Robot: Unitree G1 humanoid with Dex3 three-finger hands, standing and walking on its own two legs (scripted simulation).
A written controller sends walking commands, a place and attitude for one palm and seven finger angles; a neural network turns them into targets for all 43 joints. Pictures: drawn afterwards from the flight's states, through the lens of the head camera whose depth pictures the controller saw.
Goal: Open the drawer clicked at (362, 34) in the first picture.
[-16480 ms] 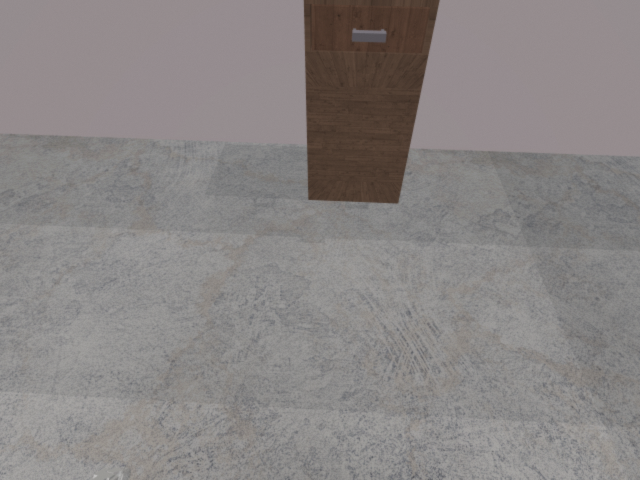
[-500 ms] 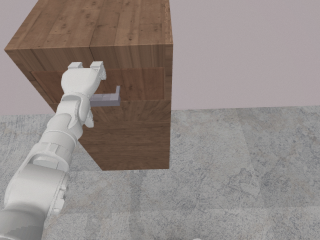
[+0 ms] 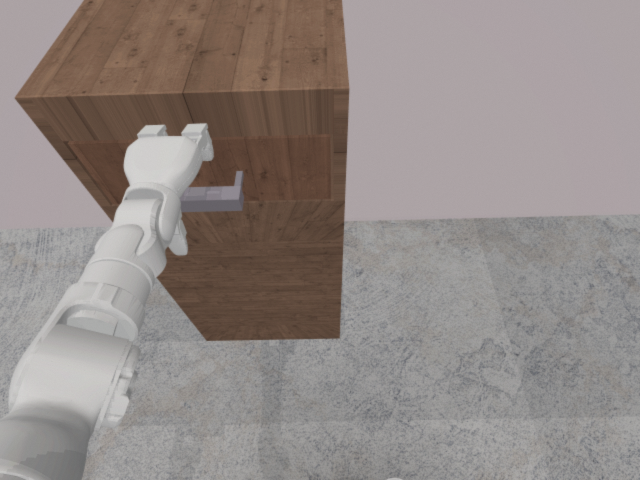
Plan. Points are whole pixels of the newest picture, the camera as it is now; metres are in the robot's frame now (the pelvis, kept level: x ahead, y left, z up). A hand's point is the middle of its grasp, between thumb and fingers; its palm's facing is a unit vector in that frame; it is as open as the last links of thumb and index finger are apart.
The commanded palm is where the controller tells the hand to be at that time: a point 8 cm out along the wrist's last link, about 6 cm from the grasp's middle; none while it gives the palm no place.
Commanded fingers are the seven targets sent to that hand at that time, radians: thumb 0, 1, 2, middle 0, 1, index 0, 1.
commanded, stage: re-aim the fingers above the handle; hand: left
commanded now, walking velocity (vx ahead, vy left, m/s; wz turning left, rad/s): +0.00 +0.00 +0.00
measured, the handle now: (207, 188) +0.53 +0.17 +0.01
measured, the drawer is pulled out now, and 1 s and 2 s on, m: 0.00 0.00 0.00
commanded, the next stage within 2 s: lower the fingers behind the handle in 0.06 s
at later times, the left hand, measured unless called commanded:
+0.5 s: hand (191, 203) +0.48 +0.18 +0.05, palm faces -0.04 -0.01 -1.00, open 13.8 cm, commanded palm +0.46 +0.19 +0.10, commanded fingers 0.00 -0.50 0.30 -0.30 -1.20 -0.30 -1.20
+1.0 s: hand (200, 211) +0.48 +0.18 +0.02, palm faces -0.04 +0.00 -1.00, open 13.8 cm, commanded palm +0.46 +0.18 +0.07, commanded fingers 0.00 -0.50 0.30 -0.30 -1.20 -0.30 -1.20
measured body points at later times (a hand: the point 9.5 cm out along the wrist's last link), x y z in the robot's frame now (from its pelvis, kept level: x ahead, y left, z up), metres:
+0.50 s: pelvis +0.00 +0.00 +0.00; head +0.08 -0.02 +0.44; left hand +0.47 +0.18 +0.10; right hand +0.03 -0.27 -0.14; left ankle -0.05 +0.12 -0.73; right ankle +0.02 -0.13 -0.73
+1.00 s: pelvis -0.01 +0.00 -0.01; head +0.09 -0.01 +0.43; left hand +0.48 +0.17 +0.07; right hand +0.01 -0.27 -0.15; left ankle -0.05 +0.12 -0.73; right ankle +0.02 -0.13 -0.73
